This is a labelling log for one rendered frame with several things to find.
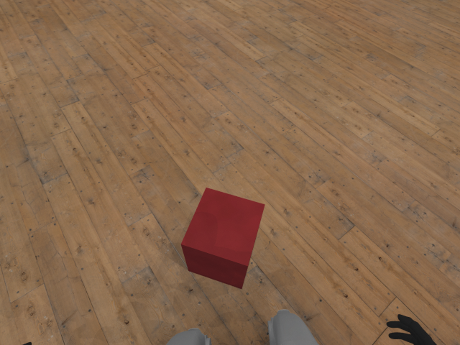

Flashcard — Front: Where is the right robot thigh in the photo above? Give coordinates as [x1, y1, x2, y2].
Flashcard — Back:
[267, 313, 319, 345]

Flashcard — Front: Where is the left robot thigh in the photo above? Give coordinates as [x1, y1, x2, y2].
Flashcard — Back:
[166, 330, 212, 345]

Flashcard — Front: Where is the carton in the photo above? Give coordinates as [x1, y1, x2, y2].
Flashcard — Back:
[181, 188, 265, 289]

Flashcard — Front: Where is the robot right hand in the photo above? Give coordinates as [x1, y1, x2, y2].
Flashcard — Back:
[387, 314, 437, 345]

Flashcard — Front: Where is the robot thigh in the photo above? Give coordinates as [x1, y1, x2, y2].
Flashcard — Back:
[267, 313, 319, 345]
[166, 330, 212, 345]

